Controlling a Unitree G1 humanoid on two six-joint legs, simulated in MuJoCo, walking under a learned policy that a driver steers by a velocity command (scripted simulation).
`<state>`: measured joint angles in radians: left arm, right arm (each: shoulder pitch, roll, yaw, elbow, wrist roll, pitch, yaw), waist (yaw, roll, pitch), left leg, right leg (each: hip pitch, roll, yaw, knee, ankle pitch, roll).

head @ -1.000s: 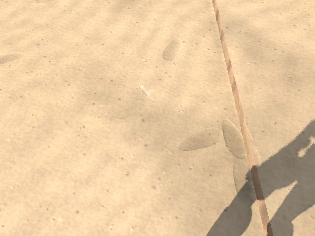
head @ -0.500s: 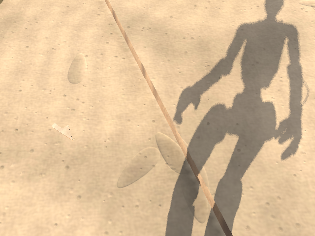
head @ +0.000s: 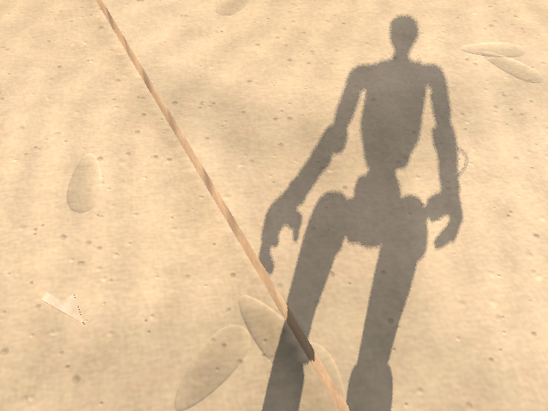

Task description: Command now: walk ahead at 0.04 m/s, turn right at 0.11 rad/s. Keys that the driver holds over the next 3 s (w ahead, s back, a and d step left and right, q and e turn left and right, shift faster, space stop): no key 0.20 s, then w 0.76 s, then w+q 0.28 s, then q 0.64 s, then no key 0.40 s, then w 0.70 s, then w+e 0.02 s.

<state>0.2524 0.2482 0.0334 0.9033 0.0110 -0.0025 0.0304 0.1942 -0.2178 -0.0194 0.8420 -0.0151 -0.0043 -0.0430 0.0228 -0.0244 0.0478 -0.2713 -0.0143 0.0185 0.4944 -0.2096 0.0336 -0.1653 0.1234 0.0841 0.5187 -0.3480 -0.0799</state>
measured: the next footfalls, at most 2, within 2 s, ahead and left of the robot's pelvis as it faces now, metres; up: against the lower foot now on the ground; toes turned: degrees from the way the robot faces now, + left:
left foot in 0.62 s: +0.18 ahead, +0.12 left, +0.00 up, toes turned +3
right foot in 1.10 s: +0.47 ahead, -0.06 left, +0.00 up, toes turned -1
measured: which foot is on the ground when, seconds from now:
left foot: down 0.00-0.36, up 0.38-0.60, down 0.62-1.00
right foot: down 0.00-0.64, up 0.66-1.00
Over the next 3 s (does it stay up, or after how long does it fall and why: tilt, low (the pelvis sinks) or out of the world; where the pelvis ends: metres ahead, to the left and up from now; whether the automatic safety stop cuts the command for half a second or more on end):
stays up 0.75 0.15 0.00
